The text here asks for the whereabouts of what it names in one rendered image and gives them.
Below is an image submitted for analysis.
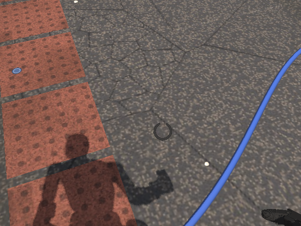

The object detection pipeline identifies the right robot hand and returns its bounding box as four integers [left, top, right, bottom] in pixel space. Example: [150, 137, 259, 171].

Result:
[261, 208, 301, 226]

